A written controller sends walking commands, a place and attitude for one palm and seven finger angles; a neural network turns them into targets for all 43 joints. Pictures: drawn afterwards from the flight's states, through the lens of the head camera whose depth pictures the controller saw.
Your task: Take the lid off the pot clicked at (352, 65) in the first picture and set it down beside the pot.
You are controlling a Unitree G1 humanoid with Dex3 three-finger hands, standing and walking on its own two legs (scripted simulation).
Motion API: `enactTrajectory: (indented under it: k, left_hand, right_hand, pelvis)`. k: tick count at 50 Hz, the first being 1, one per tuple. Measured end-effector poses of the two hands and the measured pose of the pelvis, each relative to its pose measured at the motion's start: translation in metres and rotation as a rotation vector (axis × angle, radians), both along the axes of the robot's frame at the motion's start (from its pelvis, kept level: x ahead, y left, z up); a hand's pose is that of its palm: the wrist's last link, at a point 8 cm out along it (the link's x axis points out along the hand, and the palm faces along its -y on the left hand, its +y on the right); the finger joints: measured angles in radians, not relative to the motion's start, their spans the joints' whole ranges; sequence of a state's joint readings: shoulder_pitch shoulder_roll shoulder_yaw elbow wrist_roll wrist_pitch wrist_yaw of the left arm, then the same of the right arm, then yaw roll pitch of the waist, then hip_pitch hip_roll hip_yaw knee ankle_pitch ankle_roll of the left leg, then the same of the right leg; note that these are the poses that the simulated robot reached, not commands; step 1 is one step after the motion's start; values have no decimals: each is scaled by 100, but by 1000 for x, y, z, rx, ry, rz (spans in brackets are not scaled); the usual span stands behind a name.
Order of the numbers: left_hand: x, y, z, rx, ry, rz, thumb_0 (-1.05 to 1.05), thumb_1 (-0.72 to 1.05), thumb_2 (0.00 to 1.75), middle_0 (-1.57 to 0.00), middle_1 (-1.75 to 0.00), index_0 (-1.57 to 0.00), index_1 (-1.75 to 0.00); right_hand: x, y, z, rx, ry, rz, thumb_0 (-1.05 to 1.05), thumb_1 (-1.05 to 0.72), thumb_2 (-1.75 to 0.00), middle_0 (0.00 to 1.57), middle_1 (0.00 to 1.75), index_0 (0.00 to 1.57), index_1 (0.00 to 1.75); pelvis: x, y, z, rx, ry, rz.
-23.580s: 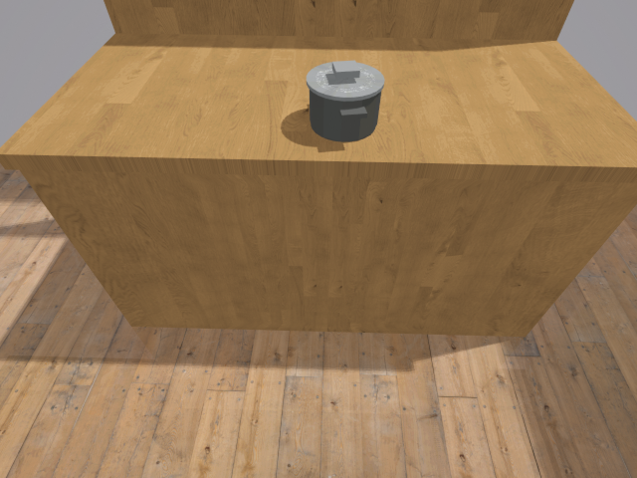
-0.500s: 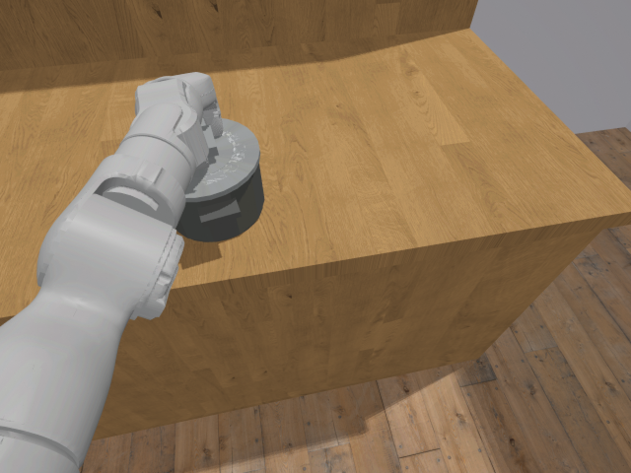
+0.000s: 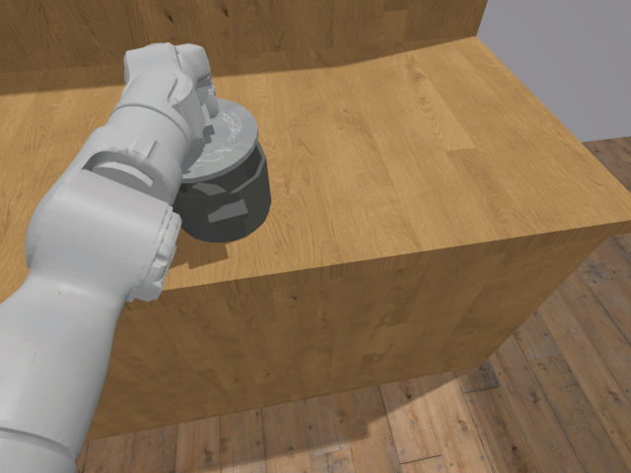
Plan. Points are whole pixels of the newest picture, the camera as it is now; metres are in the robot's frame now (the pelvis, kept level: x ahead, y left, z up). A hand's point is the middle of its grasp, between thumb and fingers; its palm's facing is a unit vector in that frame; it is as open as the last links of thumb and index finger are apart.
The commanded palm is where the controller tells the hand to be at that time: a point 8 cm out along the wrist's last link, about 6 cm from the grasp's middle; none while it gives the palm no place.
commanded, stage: lift the lid straight up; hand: left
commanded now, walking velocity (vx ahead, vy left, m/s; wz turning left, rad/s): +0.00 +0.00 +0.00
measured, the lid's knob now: (190, 122) +0.53 +0.10 +0.18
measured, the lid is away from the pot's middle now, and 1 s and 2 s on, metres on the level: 0.01 0.01 0.09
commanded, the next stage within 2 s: move the lid sideways beside the pot in 1.18 s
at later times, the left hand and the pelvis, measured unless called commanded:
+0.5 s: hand (179, 86) +0.50 +0.09 +0.24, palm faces -0.33 -0.15 -0.93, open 8.9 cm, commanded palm +0.52 +0.09 +0.31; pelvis +0.00 +0.00 +0.00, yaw +0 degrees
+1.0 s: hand (175, 48) +0.51 +0.09 +0.28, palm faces -0.27 -0.17 -0.95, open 8.9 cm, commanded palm +0.53 +0.08 +0.34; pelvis +0.00 +0.00 +0.00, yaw +0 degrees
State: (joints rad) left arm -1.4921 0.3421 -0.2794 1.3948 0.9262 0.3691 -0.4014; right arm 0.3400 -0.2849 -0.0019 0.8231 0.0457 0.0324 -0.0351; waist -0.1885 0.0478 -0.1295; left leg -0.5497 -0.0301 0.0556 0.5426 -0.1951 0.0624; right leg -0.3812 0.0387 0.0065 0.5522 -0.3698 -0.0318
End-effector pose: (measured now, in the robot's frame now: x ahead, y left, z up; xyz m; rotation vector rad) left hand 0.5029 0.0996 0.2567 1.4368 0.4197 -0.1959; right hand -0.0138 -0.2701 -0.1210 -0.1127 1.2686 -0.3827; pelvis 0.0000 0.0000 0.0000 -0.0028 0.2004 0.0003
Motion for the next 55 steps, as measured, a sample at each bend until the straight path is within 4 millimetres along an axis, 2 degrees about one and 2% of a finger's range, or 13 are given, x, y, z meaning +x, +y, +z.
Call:
enactTrajectory:
  k: [11, 37, 55]
  left_hand:
    - [-2, 5, 17, -2, -4, 28, 0, 15, 82, -49, -100, -49, -96]
    - [-7, -7, 65, -14, -76, 50, 0, 15, 82, -49, -100, -49, -96]
    - [5, -7, 84, -21, -103, 100, 0, 15, 82, -49, -100, -49, -96]
  right_hand:
    - [0, 2, 1, 3, -6, 5, 0, -91, -89, 20, 30, 20, 30]
    - [-5, 7, -1, 21, -16, 16, 0, -91, -89, 20, 30, 20, 30]
    - [-7, 3, 0, 24, 11, 6, 0, -91, -89, 20, 30, 20, 30]
  pelvis:
    - [-1, 1, 1, -1, -5, 1]
    - [-2, 1, 3, 1, -7, -2]
    - [6, -1, 4, 2, 13, -6]
